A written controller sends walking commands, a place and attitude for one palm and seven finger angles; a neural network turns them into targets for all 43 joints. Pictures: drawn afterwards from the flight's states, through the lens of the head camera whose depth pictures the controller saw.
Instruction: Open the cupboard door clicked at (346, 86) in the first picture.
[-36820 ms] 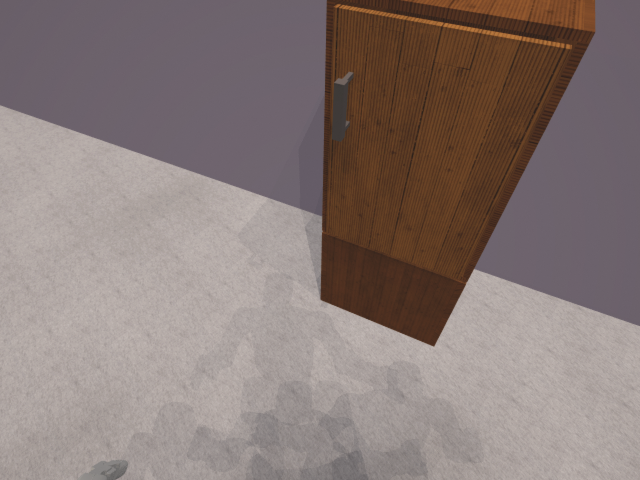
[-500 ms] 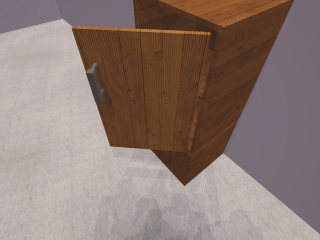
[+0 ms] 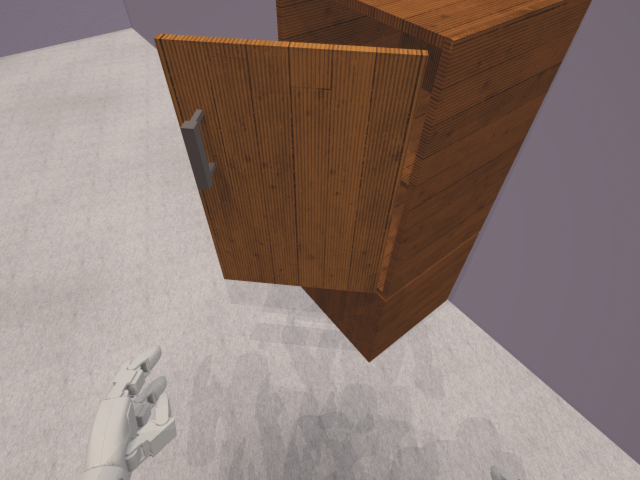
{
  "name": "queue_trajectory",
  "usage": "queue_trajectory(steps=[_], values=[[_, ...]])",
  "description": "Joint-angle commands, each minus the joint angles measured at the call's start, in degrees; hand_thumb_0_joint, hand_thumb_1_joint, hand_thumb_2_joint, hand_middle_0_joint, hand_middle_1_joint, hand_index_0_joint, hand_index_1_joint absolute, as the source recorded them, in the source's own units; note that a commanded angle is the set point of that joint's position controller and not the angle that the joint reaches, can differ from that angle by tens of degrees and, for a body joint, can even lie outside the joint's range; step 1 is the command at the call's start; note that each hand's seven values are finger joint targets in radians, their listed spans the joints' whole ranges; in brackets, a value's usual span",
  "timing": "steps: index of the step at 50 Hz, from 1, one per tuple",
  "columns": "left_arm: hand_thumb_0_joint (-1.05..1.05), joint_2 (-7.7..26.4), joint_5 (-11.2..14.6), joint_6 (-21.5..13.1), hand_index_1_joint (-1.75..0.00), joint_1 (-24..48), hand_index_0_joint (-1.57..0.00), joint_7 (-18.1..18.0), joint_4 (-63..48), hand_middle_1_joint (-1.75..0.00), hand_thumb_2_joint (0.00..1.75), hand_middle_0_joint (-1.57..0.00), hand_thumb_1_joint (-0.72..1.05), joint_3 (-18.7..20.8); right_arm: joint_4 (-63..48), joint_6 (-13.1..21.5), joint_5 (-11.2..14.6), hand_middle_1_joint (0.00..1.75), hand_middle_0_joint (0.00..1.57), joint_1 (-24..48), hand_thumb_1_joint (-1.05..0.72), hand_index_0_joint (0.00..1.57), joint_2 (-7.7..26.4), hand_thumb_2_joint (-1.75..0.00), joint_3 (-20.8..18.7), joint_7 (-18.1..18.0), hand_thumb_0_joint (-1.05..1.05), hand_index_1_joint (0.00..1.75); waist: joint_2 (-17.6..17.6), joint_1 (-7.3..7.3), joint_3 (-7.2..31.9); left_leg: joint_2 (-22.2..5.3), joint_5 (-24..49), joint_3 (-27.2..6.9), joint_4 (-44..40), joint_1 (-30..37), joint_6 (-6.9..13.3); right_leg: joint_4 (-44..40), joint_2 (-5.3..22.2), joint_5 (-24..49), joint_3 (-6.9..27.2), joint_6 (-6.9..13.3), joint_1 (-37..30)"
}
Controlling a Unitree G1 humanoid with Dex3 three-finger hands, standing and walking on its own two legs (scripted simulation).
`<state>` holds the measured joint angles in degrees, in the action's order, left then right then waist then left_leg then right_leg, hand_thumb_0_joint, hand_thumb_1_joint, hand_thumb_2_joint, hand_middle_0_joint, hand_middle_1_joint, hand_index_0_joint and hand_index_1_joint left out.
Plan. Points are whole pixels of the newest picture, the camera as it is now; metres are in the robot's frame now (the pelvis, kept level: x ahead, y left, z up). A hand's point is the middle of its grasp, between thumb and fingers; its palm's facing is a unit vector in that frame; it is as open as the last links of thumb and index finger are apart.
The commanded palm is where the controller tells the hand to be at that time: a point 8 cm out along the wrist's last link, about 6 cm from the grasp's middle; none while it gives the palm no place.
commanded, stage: raise the hand with hooked fingers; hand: left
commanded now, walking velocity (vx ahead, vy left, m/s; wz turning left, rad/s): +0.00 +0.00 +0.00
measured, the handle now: (201, 150) +0.61 +0.23 +0.08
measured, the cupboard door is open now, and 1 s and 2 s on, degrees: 46 46 46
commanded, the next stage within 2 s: move the hooked fingers beside the handle in 1.92 s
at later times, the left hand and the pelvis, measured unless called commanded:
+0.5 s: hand (161, 416) +0.20 +0.20 +0.00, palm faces -0.09 -0.99 -0.08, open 10.2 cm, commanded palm +0.17 +0.26 +0.01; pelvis -0.03 -0.03 -0.06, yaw +0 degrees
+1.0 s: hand (120, 360) +0.24 +0.24 +0.05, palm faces -0.05 -1.00 -0.05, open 13.1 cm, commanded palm +0.22 +0.30 +0.06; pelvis -0.01 +0.00 -0.03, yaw -1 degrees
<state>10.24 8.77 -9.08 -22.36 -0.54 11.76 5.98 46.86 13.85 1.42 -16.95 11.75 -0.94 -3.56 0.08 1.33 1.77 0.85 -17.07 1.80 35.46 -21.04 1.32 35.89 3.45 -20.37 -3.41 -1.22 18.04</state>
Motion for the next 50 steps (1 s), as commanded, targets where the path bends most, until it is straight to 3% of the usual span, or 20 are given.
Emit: queue_trajectory(steps=[1,3,4,7,9,12,14,17,21,24,26,28,29,33,36,39,41,45,47,50], values=[[0.00,2.6,3.9,-17.5,-0.45,-9.1,-0.22,11.9,3.3,-0.45,0.80,-0.22,0.67,7.0,-14.8,4.2,-1.1,0.30,0.20,8.3,-0.90,0.20,9.1,-0.90,-4.3,1.6,0.00,0.30,8.7,-4.12,3.2,-0.3,4.1,-2.0,6.8,-10.5,-2.2,7.1,-4.4,1.5,-3.7,2.9,16.9],[0.00,4.9,5.7,-25.2,-0.48,-7.6,-0.22,20.3,2.2,-0.48,0.78,-0.22,0.62,8.2,-18.3,4.8,-0.9,0.30,0.20,9.7,-0.90,0.20,9.6,-0.90,-4.9,3.1,0.00,0.30,5.5,-4.56,7.0,0.2,3.1,-1.4,12.8,-15.6,-2.2,12.4,-3.9,2.3,-1.6,3.4,19.5],[0.00,8.2,6.6,-27.2,-0.50,-7.2,-0.22,25.0,3.3,-0.50,0.77,-0.22,0.60,10.2,-20.0,4.9,-0.5,0.30,0.20,9.1,-0.90,0.20,10.3,-0.90,-5.2,3.8,0.00,0.30,2.9,-4.75,8.3,0.3,3.5,-1.4,15.2,-16.9,-2.0,14.3,-3.4,3.6,0.3,3.9,19.4],[0.00,12.4,11.5,-22.7,-0.54,-2.0,-0.23,29.8,-5.2,-0.54,0.74,-0.23,0.53,14.7,-26.3,4.2,0.9,0.30,0.20,10.6,-0.90,0.20,10.9,-0.90,-5.0,2.8,0.00,0.30,0.9,-5.13,15.5,1.0,0.0,0.3,17.7,-18.7,-0.8,13.7,-3.0,-1.8,3.5,2.8,18.4],[0.00,14.4,14.0,-19.7,-0.57,4.7,-0.23,28.8,-11.8,-0.57,0.72,-0.23,0.48,16.3,-27.6,3.4,1.1,0.30,0.20,9.2,-0.90,0.20,10.5,-0.90,-4.3,1.5,0.00,0.30,0.5,-3.75,14.5,0.6,-2.8,-0.4,19.1,-20.3,-0.4,11.7,-3.1,-7.4,5.9,2.1,19.7],[0.00,15.1,12.4,-20.3,-0.62,11.8,-0.24,24.9,-24.1,-0.62,0.69,-0.24,0.41,15.1,-26.6,3.2,0.6,0.30,0.20,6.2,-0.90,0.20,9.7,-0.90,-3.7,0.2,0.00,0.30,-5.7,-1.35,16.6,-0.9,-0.3,-1.9,19.6,-16.2,0.3,12.7,-4.0,-3.0,5.0,2.4,20.7],[0.00,15.5,10.8,-21.0,-0.64,17.1,-0.24,23.4,-27.2,-0.64,0.67,-0.24,0.36,12.8,-25.0,3.3,0.2,0.30,0.20,5.2,-0.90,0.20,9.9,-0.90,-2.9,-0.6,0.00,0.30,-4.7,1.13,14.8,-1.6,-0.1,-2.8,20.7,-16.4,0.7,13.6,-4.7,-1.6,4.2,2.4,22.8],[0.00,15.2,9.8,-19.9,-0.69,16.9,-0.24,24.1,-22.6,-0.69,0.64,-0.24,0.29,11.1,-22.6,4.2,0.7,0.30,0.20,5.0,-0.90,0.20,10.1,-0.90,-2.2,-1.5,0.00,0.30,-6.7,2.05,12.3,-1.7,-2.3,-3.5,20.0,-16.6,0.6,12.0,-4.5,-4.0,4.2,2.3,24.0],[0.00,20.0,11.1,-14.0,-0.75,14.2,-0.25,27.1,-15.8,-0.75,0.60,-0.25,0.20,15.6,-22.4,4.1,1.2,0.30,0.20,5.5,-0.90,0.20,10.7,-0.90,-1.6,-2.1,0.00,0.30,-4.6,-0.07,14.5,-1.5,-1.4,-3.4,17.7,-16.8,0.6,8.9,-3.9,-5.0,5.2,2.0,18.5],[0.00,21.1,13.5,-10.2,-0.80,11.7,-0.25,27.7,-12.2,-0.80,0.57,-0.25,0.13,19.2,-23.1,3.8,1.3,0.30,0.20,6.3,-0.90,0.20,10.2,-0.90,-1.1,-2.1,0.00,0.30,-1.8,-2.13,15.2,-1.4,1.1,-3.4,16.1,-16.2,0.4,7.6,-3.9,-3.0,5.1,1.8,14.3],[0.00,20.9,14.4,-9.9,-0.82,10.4,-0.26,27.3,-12.5,-0.82,0.55,-0.26,0.08,20.5,-23.3,3.7,1.2,0.30,0.20,6.1,-0.90,0.20,9.9,-0.90,-1.1,-1.9,0.00,0.30,-0.2,-2.70,16.4,-1.2,3.2,-3.2,15.0,-15.6,0.2,7.4,-3.5,0.4,4.8,1.3,12.3],[0.00,19.7,14.6,-10.6,-0.86,10.5,-0.26,26.6,-12.6,-0.86,0.53,-0.26,0.04,20.0,-23.2,4.0,1.2,0.30,0.20,5.7,-0.90,0.20,9.9,-0.90,-1.2,-1.5,0.00,0.30,0.5,-2.36,15.0,-1.2,3.2,-3.1,14.0,-14.8,0.2,6.9,-3.6,0.8,4.1,1.1,13.1],[0.00,19.6,14.8,-10.9,-0.87,11.2,-0.26,26.7,-12.0,-0.87,0.52,-0.26,0.01,19.7,-23.2,4.2,1.1,0.30,0.20,5.9,-0.90,0.20,10.0,-0.90,-1.1,-1.3,0.00,0.30,-1.3,-2.77,13.9,-1.0,3.9,-3.1,13.7,-14.4,0.1,7.1,-3.8,2.0,4.1,1.5,13.0],[0.00,19.4,14.0,-12.5,-0.93,13.1,-0.27,26.6,-11.6,-0.93,0.48,-0.27,-0.08,18.6,-22.6,4.8,1.2,0.30,0.20,4.1,-0.90,0.20,10.8,-0.90,-1.5,-1.1,0.00,0.30,-0.1,-1.28,13.2,-1.0,2.4,-2.9,11.8,-12.3,0.3,6.3,-3.9,0.5,2.9,1.2,14.6],[0.00,21.7,14.0,-12.8,-0.98,15.1,-0.27,27.1,-12.1,-0.98,0.45,-0.27,-0.15,20.3,-22.5,5.0,1.3,0.30,0.20,3.4,-0.90,0.20,11.3,-0.90,-1.5,-1.3,0.00,0.30,-0.9,-1.72,14.2,-1.0,3.5,-2.9,10.3,-10.0,0.3,6.4,-4.1,2.2,2.0,1.6,13.2],[0.00,23.2,14.3,-12.5,-1.02,18.0,-0.28,27.1,-12.6,-1.02,0.42,-0.28,-0.22,21.1,-22.3,5.0,1.4,0.30,0.20,3.4,-0.90,0.20,11.6,-0.90,-1.3,-1.6,0.00,0.30,-3.7,-1.96,13.5,-1.0,4.3,-3.0,9.2,-8.1,0.3,6.1,-4.5,3.6,1.6,2.1,12.4],[0.00,22.7,13.9,-12.5,-1.05,18.5,-0.28,27.1,-14.1,-1.05,0.40,-0.28,-0.27,20.6,-22.4,5.0,1.5,0.30,0.20,3.3,-0.90,0.20,11.5,-0.90,-1.4,-1.7,0.00,0.30,-5.6,-1.91,15.3,-1.1,6.2,-3.1,8.2,-5.1,0.2,6.4,-4.5,6.3,0.5,2.2,11.8],[0.00,22.9,13.7,-10.2,-1.11,20.7,-0.29,27.1,-12.3,-1.11,0.36,-0.29,-0.36,20.4,-22.3,4.7,1.6,0.30,0.20,3.5,-0.90,0.20,11.8,-0.90,-1.0,-1.8,0.00,0.30,-5.2,-1.53,12.8,-1.3,6.6,-3.7,6.5,-3.7,0.0,5.4,-5.0,7.5,-0.4,2.3,11.6],[0.00,23.1,13.1,-8.9,-1.14,22.9,-0.29,27.3,-12.2,-1.14,0.34,-0.29,-0.41,19.9,-22.5,4.3,1.8,0.30,0.20,3.8,-0.90,0.20,11.8,-0.90,-0.9,-1.9,0.00,0.30,-7.3,-1.52,12.5,-1.4,5.7,-3.9,5.4,-2.6,-0.2,4.9,-4.9,6.5,-0.8,2.4,11.8],[0.00,24.1,12.9,-7.1,-1.18,25.4,-0.30,27.8,-11.5,-1.18,0.31,-0.30,-0.48,20.5,-23.0,3.7,1.8,0.30,0.20,3.7,-0.90,0.20,11.8,-0.90,-0.6,-2.0,0.00,0.30,-6.4,-1.61,13.1,-1.5,8.3,-4.2,4.4,-0.4,-0.3,4.4,-5.3,8.9,-1.1,2.6,10.0]])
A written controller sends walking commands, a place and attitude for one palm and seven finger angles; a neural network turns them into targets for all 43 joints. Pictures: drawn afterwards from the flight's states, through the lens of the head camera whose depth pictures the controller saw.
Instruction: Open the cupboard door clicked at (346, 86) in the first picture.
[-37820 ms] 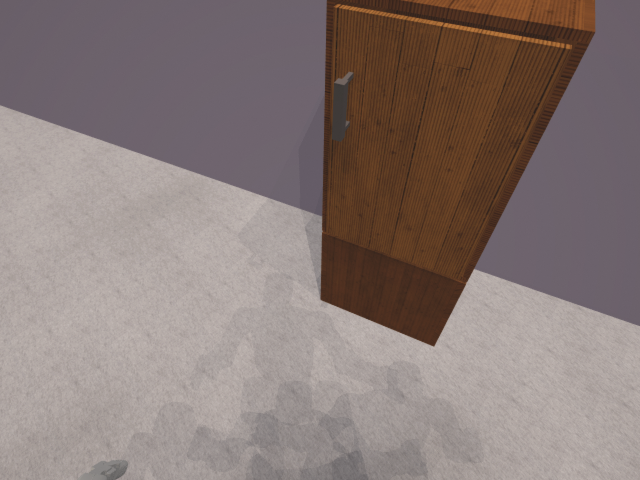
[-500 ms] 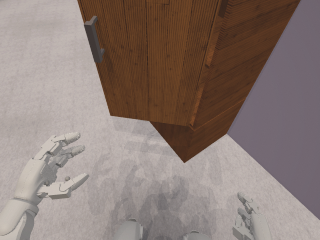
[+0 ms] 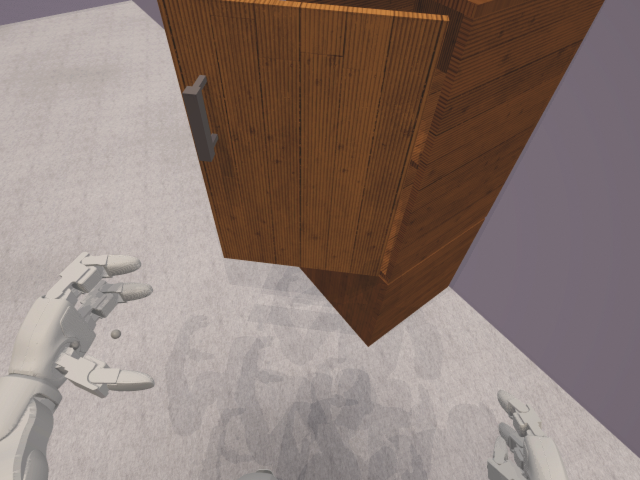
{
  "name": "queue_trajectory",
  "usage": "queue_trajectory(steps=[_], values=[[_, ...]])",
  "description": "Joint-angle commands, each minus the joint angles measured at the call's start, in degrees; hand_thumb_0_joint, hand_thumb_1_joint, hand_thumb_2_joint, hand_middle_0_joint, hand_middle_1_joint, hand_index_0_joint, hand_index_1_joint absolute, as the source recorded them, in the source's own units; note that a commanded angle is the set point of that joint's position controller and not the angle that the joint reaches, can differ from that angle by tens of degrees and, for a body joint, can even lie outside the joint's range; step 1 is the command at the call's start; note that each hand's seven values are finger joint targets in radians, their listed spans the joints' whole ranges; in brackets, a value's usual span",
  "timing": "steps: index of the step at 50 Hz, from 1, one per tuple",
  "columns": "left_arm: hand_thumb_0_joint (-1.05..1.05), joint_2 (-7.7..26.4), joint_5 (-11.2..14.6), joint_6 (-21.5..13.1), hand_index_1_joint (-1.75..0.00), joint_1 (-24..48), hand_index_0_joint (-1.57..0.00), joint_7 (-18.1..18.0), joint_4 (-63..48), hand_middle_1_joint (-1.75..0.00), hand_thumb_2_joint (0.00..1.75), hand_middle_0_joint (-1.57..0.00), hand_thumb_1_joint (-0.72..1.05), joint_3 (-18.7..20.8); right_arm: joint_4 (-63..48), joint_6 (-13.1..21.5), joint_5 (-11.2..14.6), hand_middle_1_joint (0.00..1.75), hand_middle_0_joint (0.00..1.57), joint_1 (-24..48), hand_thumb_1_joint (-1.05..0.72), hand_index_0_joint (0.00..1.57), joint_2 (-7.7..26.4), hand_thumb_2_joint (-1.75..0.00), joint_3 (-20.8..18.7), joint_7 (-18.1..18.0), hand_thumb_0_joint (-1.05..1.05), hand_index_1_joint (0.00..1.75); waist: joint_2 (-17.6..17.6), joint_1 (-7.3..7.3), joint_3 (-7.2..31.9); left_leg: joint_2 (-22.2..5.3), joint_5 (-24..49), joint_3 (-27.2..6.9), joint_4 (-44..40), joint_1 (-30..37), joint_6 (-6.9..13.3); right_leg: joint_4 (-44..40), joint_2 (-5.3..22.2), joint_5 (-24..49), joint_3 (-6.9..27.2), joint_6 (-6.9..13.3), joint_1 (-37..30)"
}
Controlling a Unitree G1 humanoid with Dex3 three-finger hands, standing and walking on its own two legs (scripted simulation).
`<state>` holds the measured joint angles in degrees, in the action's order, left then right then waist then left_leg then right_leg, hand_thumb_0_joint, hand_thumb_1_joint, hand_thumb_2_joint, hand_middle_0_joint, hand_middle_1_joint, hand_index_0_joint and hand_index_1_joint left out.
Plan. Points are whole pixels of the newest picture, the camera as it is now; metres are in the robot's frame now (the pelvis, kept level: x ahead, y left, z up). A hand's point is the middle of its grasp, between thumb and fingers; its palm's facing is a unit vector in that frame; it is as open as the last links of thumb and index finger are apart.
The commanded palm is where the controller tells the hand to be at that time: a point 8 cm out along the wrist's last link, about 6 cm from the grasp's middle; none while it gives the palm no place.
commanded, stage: raise the hand with hooked fingers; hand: left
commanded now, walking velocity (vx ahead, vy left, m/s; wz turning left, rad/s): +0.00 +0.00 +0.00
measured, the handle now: (204, 119) +0.62 +0.24 +0.10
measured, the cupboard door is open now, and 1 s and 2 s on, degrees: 46 46 46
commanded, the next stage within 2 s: move the hooked fingers beside the handle in 0.92 s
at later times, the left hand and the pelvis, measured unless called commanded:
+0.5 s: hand (86, 270) +0.30 +0.28 +0.13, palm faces -0.03 -1.00 -0.05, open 14.0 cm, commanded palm +0.27 +0.32 +0.12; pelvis +0.01 +0.00 +0.02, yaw +0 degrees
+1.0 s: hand (108, 279) +0.29 +0.25 +0.12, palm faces -0.03 -1.00 -0.03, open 14.0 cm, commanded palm +0.26 +0.30 +0.12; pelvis +0.00 -0.02 +0.02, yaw +0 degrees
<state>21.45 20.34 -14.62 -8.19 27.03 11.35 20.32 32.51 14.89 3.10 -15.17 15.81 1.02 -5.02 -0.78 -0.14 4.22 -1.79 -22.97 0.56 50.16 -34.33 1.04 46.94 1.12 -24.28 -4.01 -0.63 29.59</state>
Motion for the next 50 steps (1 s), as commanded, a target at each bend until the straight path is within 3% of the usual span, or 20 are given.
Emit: queue_trajectory(steps=[1,9,11,14,16,19,23,26,28,31,37,39,42,44,46,50], values=[[0.00,13.1,1.3,-1.1,-1.20,11.8,-0.30,0.4,-11.1,-1.20,0.30,-0.30,-0.50,6.3,-8.7,2.5,0.1,0.30,0.20,2.0,-0.90,0.20,7.7,-0.90,-2.5,-0.5,0.00,0.30,-5.6,-0.25,11.0,1.1,14.7,-3.0,-10.4,13.4,-0.1,-6.9,-2.9,13.4,-0.6,2.0,-1.9],[0.00,15.9,1.1,2.3,-1.20,19.7,-0.30,2.1,-6.4,-1.20,0.30,-0.30,-0.50,7.7,-8.8,1.0,0.1,0.30,0.20,2.7,-0.90,0.20,7.9,-0.90,-1.5,-1.1,0.00,0.30,-4.5,-0.14,9.0,1.2,13.7,-3.4,-12.5,14.9,-0.2,-9.2,-3.3,12.9,-0.6,2.3,-3.3],[0.00,16.3,0.8,2.5,-1.20,22.0,-0.30,2.5,-6.8,-1.20,0.30,-0.30,-0.50,7.5,-8.8,0.8,0.2,0.30,0.20,2.8,-0.90,0.20,7.7,-0.90,-1.4,-1.2,0.00,0.30,-6.8,0.00,10.4,1.1,14.3,-3.5,-13.0,16.7,-0.3,-9.6,-3.0,13.1,-0.5,2.3,-3.4],[0.00,18.2,1.1,2.8,-1.20,23.4,-0.30,2.8,-6.2,-1.20,0.30,-0.30,-0.50,8.9,-8.8,0.8,-0.1,0.30,0.20,2.7,-0.90,0.20,7.8,-0.90,-1.1,-1.2,0.00,0.30,-6.8,-0.67,11.6,1.2,17.6,-3.7,-13.2,18.1,-0.4,-10.0,-3.2,15.7,-0.5,2.6,-5.4],[0.00,18.8,1.2,3.2,-1.20,24.1,-0.30,3.4,-4.1,-1.20,0.30,-0.30,-0.50,9.6,-8.5,0.6,0.1,0.30,0.20,2.5,-0.90,0.20,7.8,-0.90,-1.2,-1.3,0.00,0.30,-4.5,-0.25,11.5,1.2,17.1,-3.7,-13.8,18.2,-0.3,-10.7,-3.1,15.8,-0.6,2.3,-5.5],[0.00,20.3,1.5,4.2,-1.20,26.5,-0.30,4.3,-1.2,-1.20,0.30,-0.30,-0.50,10.4,-8.1,0.3,0.2,0.30,0.20,2.5,-0.90,0.20,8.3,-0.90,-1.1,-1.5,0.00,0.30,-3.9,-0.40,10.2,1.5,16.5,-3.4,-14.1,17.4,-0.1,-11.6,-3.1,15.9,-0.2,2.5,-6.3],[0.00,18.7,1.4,4.6,-1.20,26.3,-0.30,5.3,0.5,-1.20,0.30,-0.30,-0.50,8.8,-8.1,0.2,0.4,0.30,0.20,2.1,-0.90,0.20,8.2,-0.90,-1.4,-1.3,0.00,0.30,-5.2,-0.33,11.0,1.6,18.4,-2.9,-14.3,18.7,0.0,-12.0,-2.7,17.6,-0.2,2.3,-6.7],[0.00,18.7,2.0,4.4,-1.20,24.4,-0.30,5.8,0.9,-1.20,0.30,-0.30,-0.50,9.3,-8.3,0.0,0.4,0.30,0.20,1.7,-0.90,0.20,8.4,-0.90,-1.7,-0.9,0.00,0.30,-2.6,-0.59,11.3,1.7,19.7,-2.4,-14.0,18.2,0.3,-12.1,-2.7,19.8,0.1,2.1,-7.6],[0.00,19.3,1.7,4.0,-1.20,25.3,-0.30,5.4,0.2,-1.20,0.30,-0.30,-0.50,9.6,-8.5,-0.1,0.4,0.30,0.20,2.0,-0.90,0.20,8.4,-0.90,-1.9,-0.7,0.00,0.30,-4.0,-0.61,10.3,1.8,17.6,-2.2,-14.3,17.6,0.3,-12.4,-2.6,17.7,0.3,2.1,-6.7],[0.00,20.5,2.0,3.3,-1.20,25.7,-0.30,4.7,0.4,-1.20,0.30,-0.30,-0.50,11.2,-8.6,-0.4,0.3,0.30,0.20,1.8,-0.90,0.20,8.4,-0.90,-1.9,-0.8,0.00,0.30,-2.4,-0.67,10.4,2.0,16.7,-1.8,-14.4,17.0,0.4,-12.7,-2.6,17.4,0.7,2.1,-7.5],[0.00,20.1,1.3,1.9,-1.20,27.0,-0.30,3.9,-0.9,-1.20,0.30,-0.30,-0.50,10.4,-8.2,-0.4,0.4,0.30,0.20,2.0,-0.90,0.20,8.0,-0.90,-1.8,-1.2,0.00,0.30,-5.3,-0.25,10.5,2.0,15.6,-1.2,-14.3,17.5,0.6,-13.2,-2.5,16.7,1.5,1.9,-7.4],[0.00,20.4,1.6,1.9,-1.20,27.0,-0.30,4.0,-0.3,-1.20,0.30,-0.30,-0.50,10.5,-8.1,-0.4,0.3,0.30,0.20,2.0,-0.90,0.20,8.1,-0.90,-1.8,-1.3,0.00,0.30,-3.3,-0.28,9.8,2.0,14.9,-1.3,-14.3,16.8,0.7,-13.5,-2.6,16.0,1.8,1.9,-7.7],[0.00,20.0,1.6,1.9,-1.20,27.4,-0.30,4.2,0.0,-1.20,0.30,-0.30,-0.50,10.2,-8.0,-0.3,0.5,0.30,0.20,2.3,-0.90,0.20,7.9,-0.90,-1.7,-1.6,0.00,0.30,-4.6,-0.12,10.0,2.1,14.1,-1.0,-14.4,16.9,0.7,-13.8,-2.3,15.6,2.1,1.6,-7.5],[0.00,20.1,2.0,2.0,-1.20,27.5,-0.30,4.3,0.5,-1.20,0.30,-0.30,-0.50,10.2,-7.9,-0.2,0.5,0.30,0.20,2.4,-0.90,0.20,8.0,-0.90,-1.6,-1.7,0.00,0.30,-2.4,-0.09,9.3,2.0,14.0,-1.0,-14.2,16.3,0.7,-14.0,-2.3,15.5,2.4,1.6,-8.1],[0.00,20.2,1.9,1.8,-1.20,27.3,-0.30,4.5,0.8,-1.20,0.30,-0.30,-0.50,10.5,-7.9,-0.1,0.5,0.30,0.20,2.5,-0.90,0.20,7.9,-0.90,-1.6,-1.7,0.00,0.30,-4.2,-0.30,10.3,2.2,14.4,-0.8,-14.0,16.6,0.7,-13.8,-2.1,16.5,2.6,1.5,-8.1],[0.00,19.6,2.0,2.1,-1.20,27.3,-0.30,4.7,1.7,-1.20,0.30,-0.30,-0.50,9.9,-7.8,-0.1,0.6,0.30,0.20,2.5,-0.90,0.20,7.9,-0.90,-1.6,-1.7,0.00,0.30,-2.1,-0.04,9.7,2.1,14.7,-0.9,-14.0,16.3,0.7,-13.8,-2.2,17.1,2.5,1.4,-7.8]])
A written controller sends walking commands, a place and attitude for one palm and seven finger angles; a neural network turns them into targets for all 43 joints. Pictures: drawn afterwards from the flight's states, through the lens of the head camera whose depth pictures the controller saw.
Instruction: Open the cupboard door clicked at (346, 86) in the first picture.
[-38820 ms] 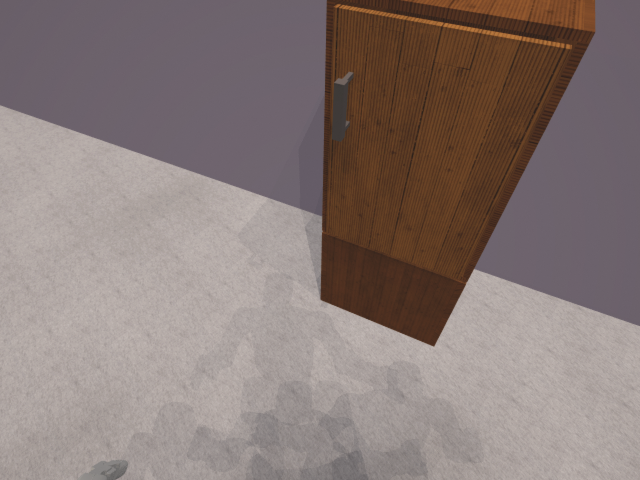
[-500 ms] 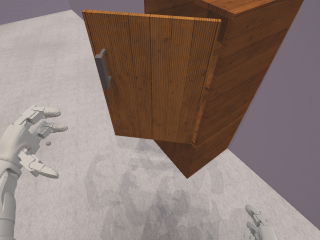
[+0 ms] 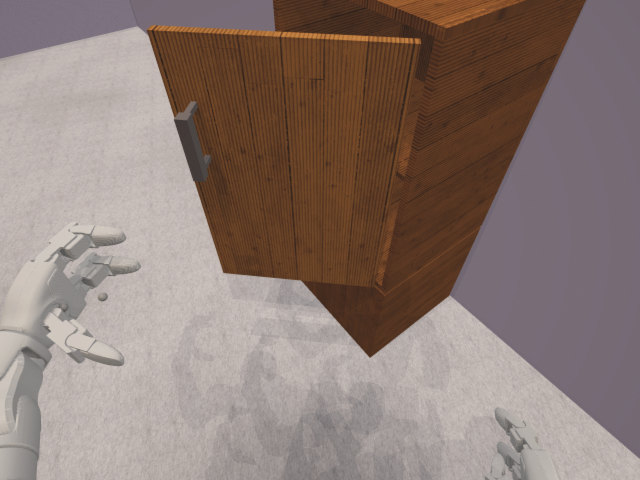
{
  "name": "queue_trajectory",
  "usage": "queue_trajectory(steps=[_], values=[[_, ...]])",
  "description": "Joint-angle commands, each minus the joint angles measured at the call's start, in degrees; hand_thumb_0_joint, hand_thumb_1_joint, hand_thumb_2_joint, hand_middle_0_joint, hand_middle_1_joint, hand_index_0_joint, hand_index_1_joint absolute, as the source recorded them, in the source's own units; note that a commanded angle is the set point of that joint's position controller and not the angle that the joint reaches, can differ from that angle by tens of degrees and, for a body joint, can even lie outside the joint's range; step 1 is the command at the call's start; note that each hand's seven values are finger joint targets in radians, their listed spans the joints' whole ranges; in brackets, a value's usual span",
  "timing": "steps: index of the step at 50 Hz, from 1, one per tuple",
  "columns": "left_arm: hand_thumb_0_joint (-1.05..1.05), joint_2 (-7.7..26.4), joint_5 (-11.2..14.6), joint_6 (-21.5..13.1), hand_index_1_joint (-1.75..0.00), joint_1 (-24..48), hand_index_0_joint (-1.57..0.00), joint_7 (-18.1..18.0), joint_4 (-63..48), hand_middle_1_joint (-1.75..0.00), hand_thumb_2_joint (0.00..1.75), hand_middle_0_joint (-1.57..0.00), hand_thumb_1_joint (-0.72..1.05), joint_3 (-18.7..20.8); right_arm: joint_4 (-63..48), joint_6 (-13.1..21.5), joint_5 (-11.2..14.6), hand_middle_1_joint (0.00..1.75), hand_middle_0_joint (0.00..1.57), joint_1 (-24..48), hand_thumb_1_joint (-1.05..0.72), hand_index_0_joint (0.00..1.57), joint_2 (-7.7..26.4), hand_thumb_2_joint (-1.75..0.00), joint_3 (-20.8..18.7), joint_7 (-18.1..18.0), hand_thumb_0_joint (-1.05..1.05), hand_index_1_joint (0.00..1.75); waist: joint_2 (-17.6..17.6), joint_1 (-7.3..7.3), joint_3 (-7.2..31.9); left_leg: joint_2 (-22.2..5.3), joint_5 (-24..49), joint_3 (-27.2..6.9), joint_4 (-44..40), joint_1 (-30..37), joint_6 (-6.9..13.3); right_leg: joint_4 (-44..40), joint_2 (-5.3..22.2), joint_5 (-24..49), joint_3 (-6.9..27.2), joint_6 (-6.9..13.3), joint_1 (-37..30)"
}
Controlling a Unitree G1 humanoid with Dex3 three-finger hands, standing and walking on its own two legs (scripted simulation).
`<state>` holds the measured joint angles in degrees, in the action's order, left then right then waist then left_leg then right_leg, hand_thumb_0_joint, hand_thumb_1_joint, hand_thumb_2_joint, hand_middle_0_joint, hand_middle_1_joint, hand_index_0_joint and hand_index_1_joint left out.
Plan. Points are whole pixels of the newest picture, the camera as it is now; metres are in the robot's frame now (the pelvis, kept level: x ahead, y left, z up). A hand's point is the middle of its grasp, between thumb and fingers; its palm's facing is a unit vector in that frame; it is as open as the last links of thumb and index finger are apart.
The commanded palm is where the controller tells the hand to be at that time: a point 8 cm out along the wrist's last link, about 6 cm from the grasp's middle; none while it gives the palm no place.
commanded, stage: move the hooked fingers beside the handle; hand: left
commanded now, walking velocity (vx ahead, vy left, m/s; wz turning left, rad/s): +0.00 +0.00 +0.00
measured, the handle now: (196, 142) +0.61 +0.26 +0.09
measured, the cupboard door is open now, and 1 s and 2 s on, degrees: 46 46 46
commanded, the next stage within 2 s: none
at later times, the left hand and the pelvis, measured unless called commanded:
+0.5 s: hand (125, 240) +0.37 +0.28 +0.10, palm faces -0.04 -1.00 -0.01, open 14.0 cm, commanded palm +0.35 +0.33 +0.10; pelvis +0.00 +0.01 -0.01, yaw -1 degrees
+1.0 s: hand (133, 199) +0.45 +0.30 +0.10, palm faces -0.06 -1.00 +0.01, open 14.0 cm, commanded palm +0.44 +0.35 +0.09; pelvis +0.00 +0.02 -0.02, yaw -2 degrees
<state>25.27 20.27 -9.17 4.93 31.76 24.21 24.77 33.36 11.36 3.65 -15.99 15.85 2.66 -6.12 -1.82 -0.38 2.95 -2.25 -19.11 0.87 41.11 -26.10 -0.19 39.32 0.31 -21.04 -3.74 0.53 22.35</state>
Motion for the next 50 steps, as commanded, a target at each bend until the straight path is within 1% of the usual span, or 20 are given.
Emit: queue_trajectory(steps=[1,3,5,8,9,11,15,18,19,21,26,29,35,36,39,40,42,44,48,50], values=[[0.00,16.0,1.9,-3.3,-1.20,14.3,-0.30,0.0,-10.7,-1.20,0.30,-0.30,-0.50,5.6,-8.6,3.4,0.0,0.30,0.20,3.4,-0.90,0.20,8.0,-0.90,-3.2,-0.6,0.00,0.30,-1.8,0.00,11.0,2.6,10.7,-1.2,-4.9,7.8,1.9,-6.0,-1.3,13.7,2.2,0.3,-0.5],[0.00,16.2,1.1,-3.5,-1.20,21.5,-0.30,-0.2,-9.0,-1.20,0.30,-0.30,-0.50,4.2,-7.6,3.1,0.1,0.30,0.20,2.9,-0.90,0.20,8.1,-0.90,-3.1,-1.1,0.00,0.30,-2.4,1.59,9.4,2.6,8.6,-1.4,-4.9,7.6,1.9,-6.3,-1.4,11.1,2.1,0.1,1.9],[0.00,17.8,1.0,-3.8,-1.20,25.7,-0.30,-0.2,-6.2,-1.20,0.30,-0.30,-0.50,4.8,-7.0,2.9,0.1,0.30,0.20,2.5,-0.90,0.20,8.4,-0.90,-3.1,-1.5,0.00,0.30,0.0,2.16,9.8,2.5,7.4,-1.4,-4.4,7.0,2.0,-6.7,-1.3,9.7,2.9,0.0,2.1],[0.00,17.3,-0.6,-4.9,-1.20,31.0,-0.30,-0.2,-2.9,-1.20,0.30,-0.30,-0.50,2.5,-6.1,2.7,0.1,0.30,0.20,1.9,-0.90,0.20,8.5,-0.90,-3.0,-1.8,0.00,0.30,-3.4,2.57,11.4,2.5,7.2,-1.8,-4.4,8.0,1.9,-6.1,-1.2,9.0,2.6,0.4,3.2],[0.00,17.8,-0.3,-5.1,-1.20,32.5,-0.30,-0.1,-2.7,-1.20,0.30,-0.30,-0.50,2.7,-6.2,2.5,0.0,0.30,0.20,1.6,-0.90,0.20,8.5,-0.90,-2.9,-1.7,0.00,0.30,-2.5,2.28,12.4,2.5,8.0,-1.9,-4.0,8.2,1.9,-5.7,-1.4,9.8,2.7,0.6,2.4],[0.00,19.4,-1.0,-5.4,-1.20,32.3,-0.30,0.0,0.5,-1.20,0.30,-0.30,-0.50,3.9,-5.8,2.2,-0.1,0.30,0.20,1.0,-0.90,0.20,8.7,-0.90,-3.1,-1.6,0.00,0.30,-2.6,1.91,14.6,2.6,9.2,-1.7,-3.6,7.9,2.0,-5.2,-1.1,11.6,2.9,0.5,1.3],[0.00,21.1,-1.5,-5.1,-1.20,34.6,-0.30,0.4,7.1,-1.20,0.30,-0.30,-0.50,4.4,-5.8,0.8,-0.1,0.30,0.20,0.2,-0.90,0.20,9.2,-0.90,-3.0,-1.0,0.00,0.30,-1.0,1.71,13.3,2.5,9.5,-1.6,-3.3,5.3,1.9,-4.5,-1.2,12.6,2.8,0.6,1.7],[0.00,21.9,-2.5,-5.9,-1.20,37.0,-0.30,0.3,7.6,-1.20,0.30,-0.30,-0.50,4.6,-6.1,0.1,-0.3,0.30,0.20,-1.0,-0.90,0.20,9.4,-0.90,-3.4,-0.5,0.00,0.30,-3.9,1.47,16.1,2.6,11.5,-1.8,-3.0,6.4,1.8,-3.3,-1.3,14.2,2.2,0.9,1.9],[0.00,23.0,-2.0,-6.1,-1.20,36.3,-0.30,0.3,8.7,-1.20,0.30,-0.30,-0.50,5.9,-6.3,-0.2,-0.5,0.30,0.20,-1.5,-0.90,0.20,9.5,-0.90,-3.4,-0.3,0.00,0.30,-2.3,1.02,16.6,2.6,12.9,-1.7,-2.5,5.8,1.9,-2.9,-1.6,15.9,2.4,1.0,0.7],[0.00,24.6,-2.3,-6.4,-1.20,36.8,-0.30,0.5,10.7,-1.20,0.30,-0.30,-0.50,7.1,-6.1,-1.0,-0.4,0.30,0.20,-2.5,-0.90,0.20,9.9,-0.90,-3.7,-0.1,0.00,0.30,-1.1,1.48,17.0,2.4,13.3,-1.3,-2.3,4.8,2.0,-2.6,-1.6,17.3,2.6,0.6,0.8],[0.00,25.6,-2.8,-7.6,-1.20,40.1,-0.30,1.1,12.8,-1.20,0.30,-0.30,-0.50,7.1,-5.6,-2.4,-0.4,0.30,0.20,-4.4,-0.90,0.20,10.4,-0.90,-4.2,0.2,0.00,0.30,-2.9,2.19,18.4,2.2,14.5,-1.3,-1.7,5.7,2.1,-2.0,-1.9,17.8,2.3,0.8,2.5],[0.00,25.4,-3.2,-8.2,-1.20,46.8,-0.30,1.5,15.3,-1.20,0.30,-0.30,-0.50,5.5,-4.8,-3.4,-0.5,0.30,0.20,-5.4,-0.90,0.20,10.6,-0.90,-4.1,0.1,0.00,0.30,-2.8,3.68,17.1,2.1,13.6,-1.5,-1.2,5.0,2.2,-1.8,-2.2,16.3,2.1,0.8,4.9],[0.00,30.7,-5.2,-10.3,-1.20,54.1,-0.30,2.3,22.5,-1.20,0.30,-0.30,-0.50,7.4,-3.0,-5.2,-1.0,0.30,0.20,-7.8,-0.90,0.20,11.4,-0.90,-4.3,0.1,0.00,0.30,-4.3,4.30,20.4,1.8,14.4,-2.3,0.2,5.0,2.1,-0.5,-2.3,15.9,2.1,0.9,6.6],[0.00,29.2,-5.5,-10.5,-1.20,54.7,-0.30,2.6,23.1,-1.20,0.30,-0.30,-0.50,5.8,-3.0,-5.4,-1.0,0.30,0.20,-8.0,-0.90,0.20,11.3,-0.90,-4.2,0.2,0.00,0.30,-5.7,4.85,20.6,1.8,14.9,-2.3,0.4,5.8,2.0,-0.5,-2.3,15.9,2.0,0.9,7.9],[0.00,30.0,-5.6,-10.9,-1.20,58.1,-0.30,3.1,26.3,-1.20,0.30,-0.30,-0.50,5.6,-2.4,-6.2,-1.2,0.30,0.20,-9.1,-0.90,0.20,11.7,-0.90,-4.2,0.2,0.00,0.30,-4.7,5.71,20.1,1.5,15.2,-3.0,1.1,5.6,2.0,0.0,-2.7,14.9,1.6,1.1,10.1],[0.00,31.5,-5.8,-10.8,-1.20,57.1,-0.30,3.2,27.1,-1.20,0.30,-0.30,-0.50,6.9,-2.3,-6.5,-1.3,0.30,0.20,-9.6,-0.90,0.20,11.9,-0.90,-4.4,0.3,0.00,0.30,-4.7,5.14,21.9,1.4,16.1,-3.0,1.3,6.0,1.9,0.3,-2.6,15.5,1.6,1.0,9.8],[0.00,30.0,-6.3,-10.4,-1.20,58.3,-0.30,3.5,28.3,-1.20,0.30,-0.30,-0.50,5.0,-2.5,-7.1,-1.3,0.30,0.20,-9.7,-0.90,0.20,11.8,-0.90,-4.2,0.6,0.00,0.30,-6.5,5.76,21.2,1.3,16.2,-2.9,1.6,6.0,1.9,0.4,-2.6,15.0,1.5,0.9,11.7],[0.00,33.0,-6.4,-10.1,-1.20,60.1,-0.30,3.2,30.5,-1.20,0.30,-0.30,-0.50,7.0,-2.2,-7.9,-1.5,0.30,0.20,-10.6,-0.90,0.20,12.2,-0.90,-4.2,0.5,0.00,0.30,-4.0,5.93,20.8,1.2,16.9,-3.1,2.2,4.2,2.1,1.0,-2.8,15.7,1.4,0.9,11.5],[0.00,34.5,-8.2,-10.4,-1.20,63.2,-0.30,2.7,30.3,-1.20,0.30,-0.30,-0.50,6.7,-2.3,-9.0,-1.7,0.30,0.20,-11.8,-0.90,0.20,12.4,-0.90,-4.4,0.9,0.00,0.30,-7.8,6.49,23.1,0.9,18.1,-3.4,3.1,5.8,1.7,1.6,-2.8,15.0,1.4,0.7,14.0],[0.00,37.5,-8.3,-10.8,-1.20,65.5,-0.30,2.5,31.4,-1.20,0.30,-0.30,-0.50,8.8,-2.1,-9.8,-1.8,0.30,0.20,-12.8,-0.90,0.20,12.8,-0.90,-4.3,0.9,0.00,0.30,-5.9,6.88,24.9,0.6,19.5,-3.9,3.7,5.8,1.7,2.2,-3.2,15.7,1.2,0.7,13.8]])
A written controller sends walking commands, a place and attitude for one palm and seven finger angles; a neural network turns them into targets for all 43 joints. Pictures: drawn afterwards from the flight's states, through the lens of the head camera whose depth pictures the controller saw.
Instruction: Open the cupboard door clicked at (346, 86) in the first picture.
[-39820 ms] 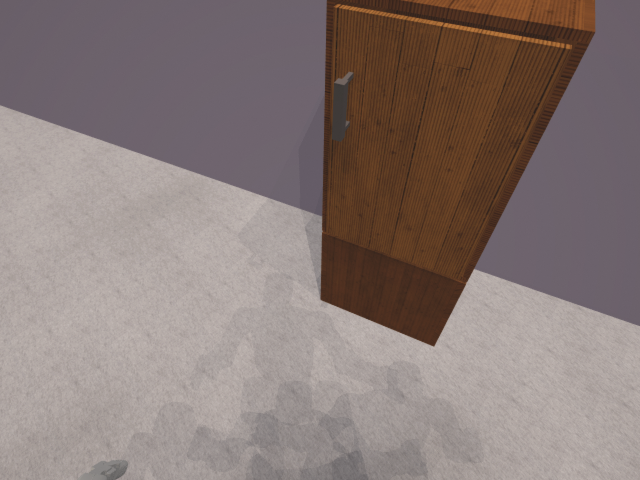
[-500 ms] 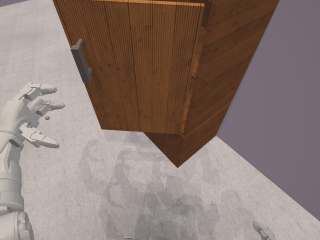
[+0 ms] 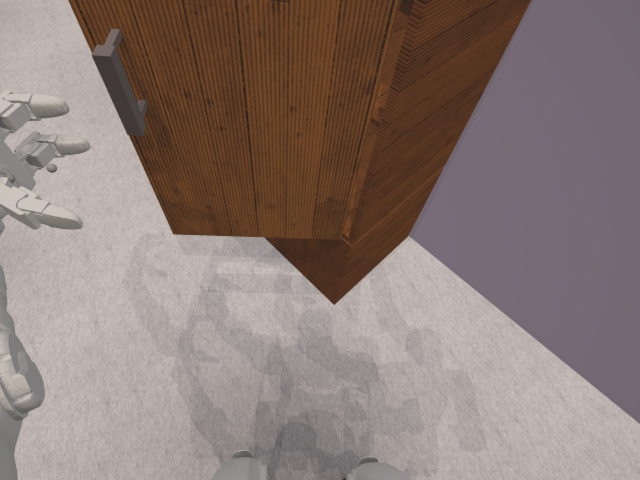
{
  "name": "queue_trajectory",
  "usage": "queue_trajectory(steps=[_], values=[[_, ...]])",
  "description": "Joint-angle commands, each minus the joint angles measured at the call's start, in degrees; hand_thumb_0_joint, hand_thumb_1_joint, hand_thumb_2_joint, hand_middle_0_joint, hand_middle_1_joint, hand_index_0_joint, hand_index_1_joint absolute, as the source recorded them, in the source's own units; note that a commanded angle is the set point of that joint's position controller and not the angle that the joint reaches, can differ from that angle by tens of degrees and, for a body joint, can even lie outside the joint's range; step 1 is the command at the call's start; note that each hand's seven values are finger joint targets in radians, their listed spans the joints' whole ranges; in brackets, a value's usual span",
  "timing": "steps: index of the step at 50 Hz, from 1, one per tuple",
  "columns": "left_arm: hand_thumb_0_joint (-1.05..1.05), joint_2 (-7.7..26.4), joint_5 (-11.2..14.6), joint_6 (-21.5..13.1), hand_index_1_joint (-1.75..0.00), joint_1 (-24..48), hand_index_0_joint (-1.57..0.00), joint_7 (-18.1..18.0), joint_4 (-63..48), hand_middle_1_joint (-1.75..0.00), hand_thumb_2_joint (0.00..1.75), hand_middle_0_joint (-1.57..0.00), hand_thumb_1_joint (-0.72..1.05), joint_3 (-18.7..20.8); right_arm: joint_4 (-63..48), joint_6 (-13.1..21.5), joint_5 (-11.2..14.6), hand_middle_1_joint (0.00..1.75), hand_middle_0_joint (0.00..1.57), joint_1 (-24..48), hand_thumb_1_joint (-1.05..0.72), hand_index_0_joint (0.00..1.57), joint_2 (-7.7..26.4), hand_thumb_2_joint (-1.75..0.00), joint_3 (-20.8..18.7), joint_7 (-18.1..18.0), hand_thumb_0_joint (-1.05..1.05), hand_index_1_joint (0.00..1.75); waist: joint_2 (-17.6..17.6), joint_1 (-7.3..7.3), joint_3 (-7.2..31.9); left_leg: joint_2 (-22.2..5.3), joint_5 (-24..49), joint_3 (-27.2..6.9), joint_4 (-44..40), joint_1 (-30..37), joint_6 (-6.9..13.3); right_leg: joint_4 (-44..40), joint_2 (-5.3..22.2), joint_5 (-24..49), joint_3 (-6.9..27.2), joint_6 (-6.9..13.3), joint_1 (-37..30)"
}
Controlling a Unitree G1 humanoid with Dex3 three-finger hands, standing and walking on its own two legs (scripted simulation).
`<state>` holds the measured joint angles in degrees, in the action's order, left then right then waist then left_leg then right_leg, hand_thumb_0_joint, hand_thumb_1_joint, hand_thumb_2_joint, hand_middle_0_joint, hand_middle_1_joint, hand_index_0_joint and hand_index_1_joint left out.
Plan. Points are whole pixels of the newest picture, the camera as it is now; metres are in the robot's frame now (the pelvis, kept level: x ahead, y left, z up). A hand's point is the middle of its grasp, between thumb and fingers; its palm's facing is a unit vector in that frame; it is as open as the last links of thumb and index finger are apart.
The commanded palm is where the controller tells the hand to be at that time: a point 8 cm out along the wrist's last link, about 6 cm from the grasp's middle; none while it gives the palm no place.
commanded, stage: move the hooked fingers beside the handle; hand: left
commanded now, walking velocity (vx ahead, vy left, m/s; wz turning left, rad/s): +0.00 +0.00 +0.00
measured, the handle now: (125, 84) +0.60 +0.25 +0.10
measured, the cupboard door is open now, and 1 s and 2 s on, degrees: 46 46 45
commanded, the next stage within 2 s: slide the fingers in behind the handle in 1.46 s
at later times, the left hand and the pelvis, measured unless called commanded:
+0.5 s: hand (61, 116) +0.52 +0.30 +0.12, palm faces -0.03 -1.00 +0.00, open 14.0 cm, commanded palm +0.53 +0.35 +0.11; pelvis +0.00 +0.01 -0.02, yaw -1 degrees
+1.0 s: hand (66, 104) +0.55 +0.31 +0.11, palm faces -0.01 -1.00 -0.01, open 14.0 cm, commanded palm +0.55 +0.34 +0.10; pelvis +0.02 +0.01 -0.02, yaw -2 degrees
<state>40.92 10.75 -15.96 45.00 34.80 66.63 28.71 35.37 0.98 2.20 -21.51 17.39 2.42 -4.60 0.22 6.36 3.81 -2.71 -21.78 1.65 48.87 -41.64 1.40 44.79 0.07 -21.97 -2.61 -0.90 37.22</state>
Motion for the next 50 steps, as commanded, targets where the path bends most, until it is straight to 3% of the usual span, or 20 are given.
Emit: queue_trajectory(steps=[1,4,5,7,14,15,17,19,24,28,30,33,35,36,38,42,44,47,49,50], values=[[0.00,21.3,1.0,-4.2,-1.20,25.9,-0.30,-0.3,-10.7,-1.20,0.30,-0.30,-0.50,4.2,-4.1,0.3,-0.3,0.30,0.20,-7.3,-0.90,0.20,11.1,-0.90,-4.1,-0.6,0.00,0.30,-9.3,0.39,24.1,1.1,22.3,-4.5,-3.7,21.4,0.1,-3.2,-2.9,16.7,0.2,2.1,-0.5],[0.00,22.1,0.5,-3.7,-1.20,28.0,-0.30,-0.3,-7.9,-1.20,0.30,-0.30,-0.50,3.8,-3.8,-0.5,-0.5,0.30,0.20,-8.1,-0.90,0.20,11.3,-0.90,-3.8,-0.6,0.00,0.30,-9.3,1.17,22.6,1.0,21.8,-4.5,-3.1,19.8,0.3,-2.9,-3.2,16.0,0.1,2.2,1.0],[0.00,24.5,-0.1,-3.5,-1.20,29.1,-0.30,-0.3,-7.3,-1.20,0.30,-0.30,-0.50,5.0,-3.6,-0.9,-0.5,0.30,0.20,-8.5,-0.90,0.20,11.6,-0.90,-3.8,-0.6,0.00,0.30,-9.9,1.09,23.5,0.9,21.4,-4.7,-3.0,19.6,0.2,-2.8,-3.1,15.7,0.2,2.1,1.1],[0.00,24.8,-1.0,-3.3,-1.20,29.5,-0.30,-0.2,-6.9,-1.20,0.30,-0.30,-0.50,4.5,-3.7,-1.5,-0.6,0.30,0.20,-9.1,-0.90,0.20,11.6,-0.90,-3.7,-0.6,0.00,0.30,-10.0,1.35,24.2,0.9,22.0,-4.8,-2.5,19.4,0.3,-2.6,-3.1,15.9,0.1,2.0,1.4],[0.00,26.3,-2.3,-2.5,-1.20,36.8,-0.30,-0.2,-2.5,-1.20,0.30,-0.30,-0.50,2.9,-3.0,-3.0,-0.7,0.30,0.20,-11.0,-0.90,0.20,12.0,-0.90,-3.0,-0.9,0.00,0.30,-10.9,4.09,22.9,0.3,20.9,-5.6,-0.8,17.9,0.3,-2.0,-3.7,13.2,-0.2,2.1,6.3],[0.00,28.4,-3.0,-2.4,-1.20,37.8,-0.30,-0.4,-3.0,-1.20,0.30,-0.30,-0.50,3.8,-3.1,-3.2,-0.8,0.30,0.20,-11.4,-0.90,0.20,12.3,-0.90,-2.9,-0.9,0.00,0.30,-12.5,3.93,24.7,0.2,21.6,-5.8,-0.4,18.7,0.1,-1.7,-3.6,13.5,-0.2,1.9,6.6],[0.00,25.8,-3.7,-2.0,-1.20,40.1,-0.30,-0.5,-2.5,-1.20,0.30,-0.30,-0.50,0.9,-2.6,-3.3,-1.0,0.30,0.20,-12.0,-0.90,0.20,12.0,-0.90,-2.7,-0.8,0.00,0.30,-14.3,5.10,24.6,-0.2,21.9,-6.4,0.0,20.0,-0.1,-1.8,-3.6,12.3,-0.4,1.9,9.2],[0.00,30.0,-4.0,-2.0,-1.20,40.1,-0.30,-0.9,-1.9,-1.20,0.30,-0.30,-0.50,3.9,-2.7,-3.8,-1.1,0.30,0.20,-12.8,-0.90,0.20,12.4,-0.90,-2.5,-1.1,0.00,0.30,-13.3,4.64,26.9,-0.2,23.4,-6.5,0.7,19.5,0.0,-1.1,-3.9,13.2,-0.5,2.0,8.1],[0.00,30.8,-5.7,-1.0,-1.20,42.9,-0.30,-1.3,-0.9,-1.20,0.30,-0.30,-0.50,2.8,-2.7,-4.6,-1.5,0.30,0.20,-14.4,-0.90,0.20,12.0,-0.90,-1.9,-0.9,0.00,0.30,-15.8,5.65,27.7,-0.6,26.5,-6.6,2.0,19.8,-0.1,-0.6,-4.1,14.8,-0.8,1.8,9.5],[0.00,35.4,-7.4,-0.2,-1.20,44.8,-0.30,-1.9,1.3,-1.20,0.30,-0.30,-0.50,4.3,-3.0,-5.3,-1.6,0.30,0.20,-15.2,-0.90,0.20,12.3,-0.90,-1.3,-1.1,0.00,0.30,-14.6,6.59,26.9,-0.7,24.3,-6.0,3.2,15.9,0.6,-0.6,-4.1,14.6,-0.4,1.3,9.0],[0.00,35.1,-7.8,-0.4,-1.20,47.5,-0.30,-2.1,0.4,-1.20,0.30,-0.30,-0.50,3.0,-2.8,-5.5,-1.8,0.30,0.20,-15.7,-0.90,0.20,12.2,-0.90,-1.0,-1.1,0.00,0.30,-17.3,7.21,28.0,-1.0,26.5,-6.6,3.5,17.6,0.2,-0.1,-4.2,15.1,-0.7,1.3,10.3],[0.00,36.7,-8.4,-0.3,-1.20,45.2,-0.30,-2.0,0.5,-1.20,0.30,-0.30,-0.50,4.7,-2.8,-6.0,-2.1,0.30,0.20,-16.9,-0.90,0.20,12.3,-0.90,-1.2,-0.8,0.00,0.30,-17.4,6.85,30.7,-1.2,30.3,-6.9,4.2,19.3,0.0,0.4,-4.4,16.8,-1.1,1.3,10.0],[0.00,35.9,-7.8,0.2,-1.20,43.0,-0.30,-1.4,0.2,-1.20,0.30,-0.30,-0.50,5.0,-3.1,-6.4,-2.1,0.30,0.20,-17.2,-0.90,0.20,12.1,-0.90,-1.2,-0.4,0.00,0.30,-19.4,5.82,31.4,-1.4,34.7,-7.3,4.2,21.6,-0.6,0.6,-4.6,17.7,-1.4,1.5,11.0],[0.00,35.4,-7.8,0.6,-1.20,42.6,-0.30,-1.2,-0.2,-1.20,0.30,-0.30,-0.50,4.9,-3.1,-6.6,-2.2,0.30,0.20,-17.6,-0.90,0.20,12.1,-0.90,-1.4,-0.2,0.00,0.30,-18.4,6.00,31.6,-1.5,35.8,-7.5,4.2,21.9,-0.6,0.6,-4.7,18.3,-1.6,1.3,10.9],[0.00,34.8,-7.5,1.5,-1.20,40.8,-0.30,-0.8,0.3,-1.20,0.30,-0.30,-0.50,5.0,-3.3,-6.9,-2.0,0.30,0.20,-17.8,-0.90,0.20,12.1,-0.90,-1.7,0.1,0.00,0.30,-16.4,5.97,30.5,-1.3,34.5,-7.0,4.1,20.6,-0.2,0.1,-4.9,18.6,-1.7,1.2,10.3],[0.00,37.2,-7.2,0.9,-1.20,41.1,-0.30,-1.0,-3.3,-1.20,0.30,-0.30,-0.50,7.6,-3.4,-7.1,-2.3,0.30,0.20,-18.3,-0.90,0.20,12.2,-0.90,-2.1,0.6,0.00,0.30,-17.4,5.34,32.2,-1.2,35.9,-6.9,4.1,21.5,-0.2,0.1,-5.2,20.0,-1.6,1.3,8.8],[0.00,35.4,-6.7,0.3,-1.20,40.9,-0.30,-1.2,-4.6,-1.20,0.30,-0.30,-0.50,6.9,-3.6,-7.2,-2.3,0.30,0.20,-18.2,-0.90,0.20,12.0,-0.90,-2.2,0.9,0.00,0.30,-19.0,5.31,31.8,-1.2,38.2,-7.1,4.0,23.1,-0.5,0.0,-5.4,20.2,-1.7,1.6,9.8],[0.00,34.0,-6.9,0.4,-1.20,41.5,-0.30,-1.5,-3.1,-1.20,0.30,-0.30,-0.50,5.6,-3.0,-7.5,-2.2,0.30,0.20,-17.9,-0.90,0.20,11.9,-0.90,-2.2,1.1,0.00,0.30,-17.6,6.20,29.1,-1.2,35.0,-6.9,3.9,21.7,-0.2,-0.5,-5.4,18.8,-1.8,1.4,10.5],[0.00,33.4,-6.5,0.2,-1.20,41.4,-0.30,-1.5,-4.2,-1.20,0.30,-0.30,-0.50,5.5,-3.2,-7.4,-2.2,0.30,0.20,-17.7,-0.90,0.20,11.8,-0.90,-2.2,1.1,0.00,0.30,-20.0,5.76,30.1,-1.0,36.3,-6.8,3.9,23.0,-0.3,-0.5,-5.4,19.3,-1.7,1.7,10.4],[0.00,33.5,-6.6,0.2,-1.20,41.3,-0.30,-1.4,-3.8,-1.20,0.30,-0.30,-0.50,5.3,-2.9,-7.5,-2.1,0.30,0.20,-17.8,-0.90,0.20,11.9,-0.90,-2.2,1.1,0.00,0.30,-19.3,6.13,30.6,-1.2,36.6,-7.0,4.0,23.6,-0.4,-0.6,-5.3,19.5,-1.7,1.5,10.4]])
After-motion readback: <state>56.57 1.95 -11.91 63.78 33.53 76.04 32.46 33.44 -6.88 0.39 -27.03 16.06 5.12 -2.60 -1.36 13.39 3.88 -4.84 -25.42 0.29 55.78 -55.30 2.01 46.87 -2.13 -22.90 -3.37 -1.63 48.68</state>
